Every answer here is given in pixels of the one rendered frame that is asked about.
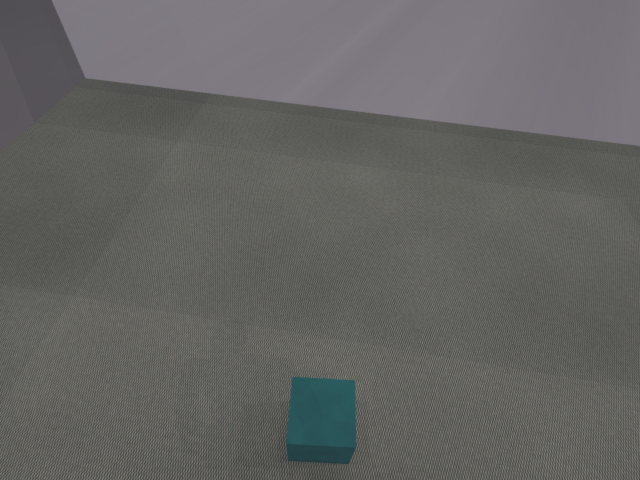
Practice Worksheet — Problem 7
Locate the carton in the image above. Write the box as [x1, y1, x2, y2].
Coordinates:
[286, 377, 356, 464]

